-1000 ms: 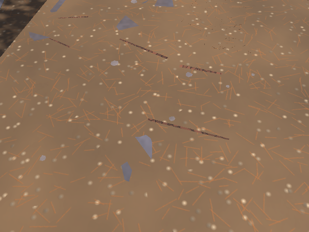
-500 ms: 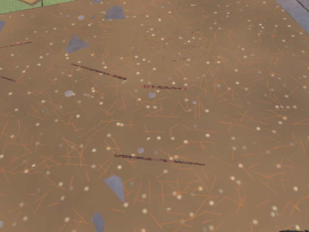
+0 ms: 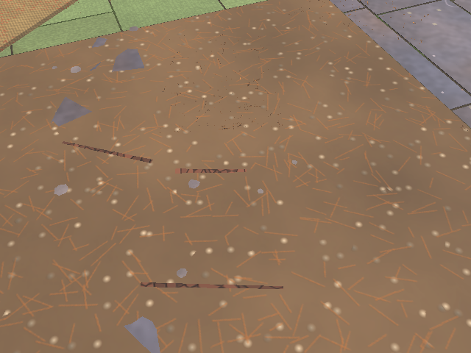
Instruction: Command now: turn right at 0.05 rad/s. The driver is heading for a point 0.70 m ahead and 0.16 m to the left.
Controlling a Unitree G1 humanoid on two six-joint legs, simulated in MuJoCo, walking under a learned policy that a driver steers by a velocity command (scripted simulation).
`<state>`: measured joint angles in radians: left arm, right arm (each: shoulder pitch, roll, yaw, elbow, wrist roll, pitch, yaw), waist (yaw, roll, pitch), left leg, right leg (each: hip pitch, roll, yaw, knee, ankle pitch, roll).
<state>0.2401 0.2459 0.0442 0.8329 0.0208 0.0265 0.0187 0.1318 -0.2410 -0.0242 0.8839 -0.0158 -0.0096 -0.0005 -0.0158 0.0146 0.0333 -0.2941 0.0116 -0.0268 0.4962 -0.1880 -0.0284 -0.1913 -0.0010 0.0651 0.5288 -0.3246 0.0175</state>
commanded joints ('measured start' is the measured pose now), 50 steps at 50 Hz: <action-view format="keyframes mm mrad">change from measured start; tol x32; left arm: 1 -12 121 22 -37 -5 -39 4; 42 -364 77 11 -106 -51 -121 -57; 50 66 163 51 33 -35 -125 -46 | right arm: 1 -28 -115 -29 -32 4 -10 -13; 50 237 -157 -34 63 75 -106 5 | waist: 1 -4 -71 -23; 19 45 -203 155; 24 -131 287 -56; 50 121 -173 -182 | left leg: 1 112 28 -21 -35 75 24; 19 -230 27 25 225 -267 82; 22 185 -23 65 -15 -55 96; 25 494 362 -673 -308 -221 320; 41 288 225 -56 -403 224 205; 46 326 193 20 28 763 135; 48 -254 -65 21 707 -258 47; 50 -437 10 -100 862 -298 93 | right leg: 1 -106 -57 57 -146 77 -34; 20 28 -268 327 -302 -208 -224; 27 -589 -51 45 650 -92 -76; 46 42 31 -134 -1 260 -134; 48 641 -380 587 -134 -95 -368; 50 424 -354 540 -286 -184 -284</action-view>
